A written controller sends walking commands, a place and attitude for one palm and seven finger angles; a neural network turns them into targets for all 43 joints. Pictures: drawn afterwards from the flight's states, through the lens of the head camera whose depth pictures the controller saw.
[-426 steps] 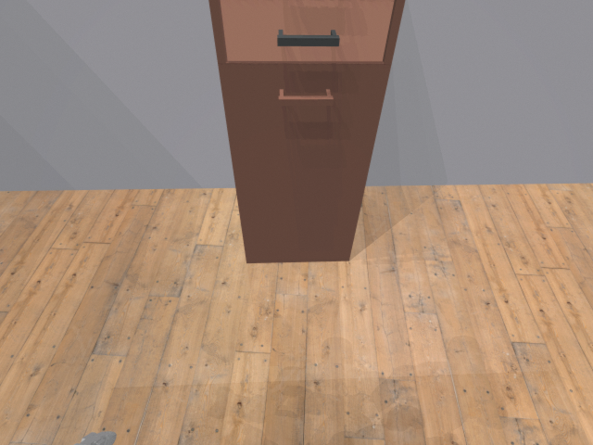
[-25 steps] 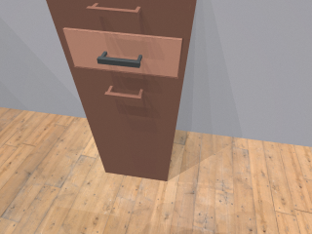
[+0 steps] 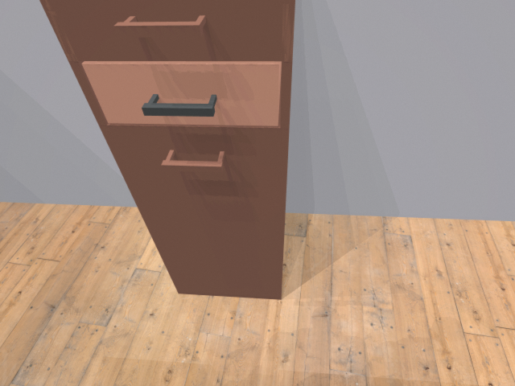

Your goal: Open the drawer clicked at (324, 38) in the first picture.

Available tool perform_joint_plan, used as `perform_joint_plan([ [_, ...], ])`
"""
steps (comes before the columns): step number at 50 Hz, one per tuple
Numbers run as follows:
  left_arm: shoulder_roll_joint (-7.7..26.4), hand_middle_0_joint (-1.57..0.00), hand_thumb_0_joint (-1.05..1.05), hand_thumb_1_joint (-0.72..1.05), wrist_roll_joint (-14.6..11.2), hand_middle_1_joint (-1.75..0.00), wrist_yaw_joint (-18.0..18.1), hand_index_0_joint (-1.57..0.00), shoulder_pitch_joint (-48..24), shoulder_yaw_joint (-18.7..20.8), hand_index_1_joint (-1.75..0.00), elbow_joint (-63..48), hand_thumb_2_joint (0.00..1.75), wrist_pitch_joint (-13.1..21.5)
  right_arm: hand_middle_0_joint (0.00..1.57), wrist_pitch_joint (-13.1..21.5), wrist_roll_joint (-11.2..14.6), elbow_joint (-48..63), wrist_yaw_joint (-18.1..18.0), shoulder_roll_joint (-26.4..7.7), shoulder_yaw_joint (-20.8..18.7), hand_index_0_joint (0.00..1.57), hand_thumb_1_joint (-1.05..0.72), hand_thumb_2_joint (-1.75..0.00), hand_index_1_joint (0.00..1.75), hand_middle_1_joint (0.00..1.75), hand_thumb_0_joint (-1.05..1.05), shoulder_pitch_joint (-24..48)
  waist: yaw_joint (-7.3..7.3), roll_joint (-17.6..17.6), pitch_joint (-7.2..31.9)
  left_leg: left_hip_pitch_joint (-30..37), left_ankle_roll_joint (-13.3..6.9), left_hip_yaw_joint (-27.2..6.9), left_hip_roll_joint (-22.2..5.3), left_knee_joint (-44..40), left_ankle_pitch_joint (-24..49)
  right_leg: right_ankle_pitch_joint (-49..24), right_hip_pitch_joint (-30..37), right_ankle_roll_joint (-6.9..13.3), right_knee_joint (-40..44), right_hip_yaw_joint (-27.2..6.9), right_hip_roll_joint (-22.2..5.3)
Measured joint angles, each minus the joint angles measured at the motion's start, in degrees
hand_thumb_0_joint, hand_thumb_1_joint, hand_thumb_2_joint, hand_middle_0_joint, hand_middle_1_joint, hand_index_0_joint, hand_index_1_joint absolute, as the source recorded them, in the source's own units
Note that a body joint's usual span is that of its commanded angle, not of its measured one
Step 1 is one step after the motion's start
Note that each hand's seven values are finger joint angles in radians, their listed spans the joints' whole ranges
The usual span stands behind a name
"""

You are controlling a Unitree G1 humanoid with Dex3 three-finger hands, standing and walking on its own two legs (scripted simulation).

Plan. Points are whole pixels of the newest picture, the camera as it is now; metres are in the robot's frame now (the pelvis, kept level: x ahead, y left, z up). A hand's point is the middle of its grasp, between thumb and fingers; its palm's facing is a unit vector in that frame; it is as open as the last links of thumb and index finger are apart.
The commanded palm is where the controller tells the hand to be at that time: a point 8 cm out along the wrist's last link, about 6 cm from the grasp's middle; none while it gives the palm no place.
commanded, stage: look again from close up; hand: left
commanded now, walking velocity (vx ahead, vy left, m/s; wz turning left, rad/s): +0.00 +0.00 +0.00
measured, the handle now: (181, 104) +0.59 +0.18 +0.16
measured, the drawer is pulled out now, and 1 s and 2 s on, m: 0.00 0.00 0.00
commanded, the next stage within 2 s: shuffle to correct the standing spot in 0.22 s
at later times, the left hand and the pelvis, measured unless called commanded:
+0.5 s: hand out of the picture +0.00 +0.16 -0.17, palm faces +0.04 -0.98 -0.19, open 7.3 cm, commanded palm none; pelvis +0.01 -0.01 +0.00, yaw +0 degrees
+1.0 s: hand out of the picture +0.08 +0.18 -0.18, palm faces +0.06 -0.98 -0.18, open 7.3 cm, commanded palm none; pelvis +0.08 +0.02 -0.01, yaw +0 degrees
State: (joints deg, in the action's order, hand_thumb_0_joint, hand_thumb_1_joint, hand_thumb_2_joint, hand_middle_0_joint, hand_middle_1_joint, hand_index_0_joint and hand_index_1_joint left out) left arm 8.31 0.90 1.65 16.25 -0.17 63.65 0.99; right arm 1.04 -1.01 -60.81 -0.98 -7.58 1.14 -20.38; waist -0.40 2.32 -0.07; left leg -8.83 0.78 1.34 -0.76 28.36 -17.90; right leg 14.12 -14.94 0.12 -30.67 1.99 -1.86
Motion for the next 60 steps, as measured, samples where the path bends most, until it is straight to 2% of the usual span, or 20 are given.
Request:
perform_joint_plan([
  [18,0.1,-0.2,0.01,0.92,0.0,-0.3,-0.2,-0.2,-0.8,0.4,-0.3,-0.1,0.9,-0.1,0.19,0.2,-0.1,-2.7,-0.4,-1.2,-0.2,0.2,-0.91,-0.9,0.3,0.3,0.0,1.3,0.26,-0.9,-1.4,1.4,0.5,0.3,-0.2,-2.5,1.3,-0.7,0.6,0.4,1.2,-0.3,0.3],
  [27,-0.8,-0.2,0.0,0.91,0.5,-0.3,-1.3,-0.2,2.7,1.4,-0.3,-0.8,0.9,-0.6,0.19,-0.7,-0.7,-2.1,0.3,-2.1,-1.0,0.2,-0.91,-0.9,0.3,0.3,0.0,-0.2,1.07,-1.4,-0.8,-1.4,-0.7,0.0,-0.9,3.8,-3.2,2.7,-1.2,1.1,-3.1,0.0,0.9],
  [30,-0.8,-0.2,0.0,0.91,0.5,-0.3,-1.5,-0.2,4.0,1.9,-0.3,-0.8,0.9,-0.7,0.19,-0.3,-0.7,-1.9,0.3,-1.8,-1.1,0.2,-0.91,-0.9,0.3,0.3,0.0,-0.9,1.22,-2.4,-0.7,-1.3,-0.2,0.3,-0.5,4.3,-4.0,4.1,-1.6,0.9,-4.4,-0.3,0.5],
  [33,-0.6,-0.2,0.0,0.91,0.7,-0.3,-1.8,-0.2,4.8,2.2,-0.3,-0.5,0.9,-0.9,0.19,0.9,-0.8,-1.5,0.1,-1.3,-1.1,0.2,-0.91,-0.9,0.3,0.3,0.0,-2.1,1.1,-3.2,-0.8,-0.4,-0.4,1.0,0.1,4.0,-5.0,7.1,-2.4,2.2,-7.5,-0.9,0.0],
  [36,-0.5,-0.2,0.0,0.91,0.8,-0.3,-1.9,-0.2,4.3,2.2,-0.3,-0.6,0.9,-0.4,0.19,1.6,-0.7,-1.6,-0.2,-0.6,-1.1,0.2,-0.91,-0.9,0.3,0.3,0.0,-3.1,0.76,-2.7,-1.5,0.9,-0.6,1.4,0.0,3.9,-6.1,9.6,-2.8,3.1,-9.6,1.1,0.4],
  [38,-0.4,-0.2,0.01,0.91,0.8,-0.3,-1.9,-0.2,3.4,2.5,-0.3,-1.3,0.9,0.8,0.19,1.6,-0.4,-1.8,-0.3,-0.2,-0.9,0.2,-0.91,-0.9,0.3,0.3,0.0,-3.5,0.65,-2.1,-2.2,0.0,-0.8,1.2,-0.2,6.9,-7.5,6.1,-2.0,3.1,-7.7,1.8,0.7],
  [41,-0.9,-0.2,0.0,0.91,0.7,-0.3,-1.1,-0.2,2.3,2.6,-0.3,-2.3,0.9,2.6,0.19,0.2,0.0,-2.7,-0.3,0.2,-1.0,0.2,-0.91,-0.9,0.3,0.3,0.0,-2.3,1.04,-1.4,-2.8,-6.3,-1.3,1.3,-0.1,20.7,-12.2,7.9,-0.4,2.0,-7.2,3.0,0.2],
  [42,-1.1,-0.2,0.0,0.91,0.8,-0.3,-0.7,-0.2,2.0,2.6,-0.3,-2.6,0.9,2.7,0.19,-0.3,0.1,-2.7,-0.3,0.2,-1.1,0.2,-0.91,-0.9,0.3,0.3,0.0,-1.4,1.26,-1.4,-3.0,-8.1,-1.2,1.5,-0.1,23.0,-13.2,7.8,0.4,1.8,-6.0,3.2,0.0],
  [44,-1.2,-0.2,0.0,0.91,1.0,-0.3,-0.2,-0.2,1.7,2.4,-0.3,-2.9,0.9,2.0,0.19,-0.6,0.4,-2.2,-0.2,0.4,-1.3,0.2,-0.91,-0.9,0.3,0.3,0.0,0.9,1.38,-2.1,-3.3,-9.7,-0.9,2.2,-0.2,19.3,-10.8,7.0,1.9,1.3,-3.8,3.0,-0.5],
  [46,-1.3,-0.2,0.0,0.91,0.7,-0.3,0.1,-0.2,1.7,2.1,-0.3,-2.9,0.9,1.0,0.19,-0.1,0.3,-1.2,-0.4,0.4,-1.4,0.2,-0.92,-0.9,0.3,0.3,0.0,2.8,1.18,-2.6,-3.5,-8.2,-0.6,2.7,-0.7,8.3,1.1,7.3,2.5,0.6,-3.9,2.6,-0.7],
  [47,-1.5,-0.2,0.0,0.91,0.5,-0.3,0.1,-0.2,1.6,1.9,-0.3,-2.9,0.9,0.3,0.2,0.1,-0.1,-0.9,-0.8,-0.2,-1.5,0.2,-0.93,-0.9,0.3,0.3,0.01,3.3,1.16,-2.0,-3.4,-7.6,-0.9,2.5,-1.3,5.7,5.6,8.0,2.5,0.2,-4.7,2.7,-0.3],
  [51,-0.9,-0.2,0.0,0.91,0.3,-0.3,0.7,-0.2,0.4,1.8,-0.3,-2.5,0.9,-1.8,0.2,-0.1,-0.2,-0.7,-1.3,-0.8,-1.9,0.2,-0.95,-0.9,0.3,0.3,0.03,5.5,1.72,-3.9,-2.9,-6.1,-1.2,4.3,-0.2,4.7,0.2,8.9,2.4,-0.3,-5.3,1.0,-1.4],
  [55,0.4,-0.2,0.01,0.92,0.2,-0.3,0.6,-0.2,-0.9,1.9,-0.3,-3.1,0.9,-1.8,0.2,-0.2,-0.1,0.8,-1.6,-1.2,-2.3,0.2,-0.95,-0.9,0.3,0.3,0.02,8.1,1.59,-4.0,-3.4,-5.3,-0.8,4.9,-0.3,1.9,1.6,8.0,2.3,-0.2,-3.6,0.5,-1.2],
  [60,1.4,-0.2,0.01,0.92,0.7,-0.3,0.4,-0.2,-1.6,2.3,-0.3,-5.3,0.9,-1.4,0.2,-1.1,-0.1,2.9,-1.3,-1.9,-3.1,0.2,-0.93,-0.9,0.3,0.3,0.01,10.7,1.0,-2.3,-3.6,-6.7,0.4,4.8,-2.0,2.2,2.3,6.8,1.1,1.0,-3.2,0.5,0.5],
])
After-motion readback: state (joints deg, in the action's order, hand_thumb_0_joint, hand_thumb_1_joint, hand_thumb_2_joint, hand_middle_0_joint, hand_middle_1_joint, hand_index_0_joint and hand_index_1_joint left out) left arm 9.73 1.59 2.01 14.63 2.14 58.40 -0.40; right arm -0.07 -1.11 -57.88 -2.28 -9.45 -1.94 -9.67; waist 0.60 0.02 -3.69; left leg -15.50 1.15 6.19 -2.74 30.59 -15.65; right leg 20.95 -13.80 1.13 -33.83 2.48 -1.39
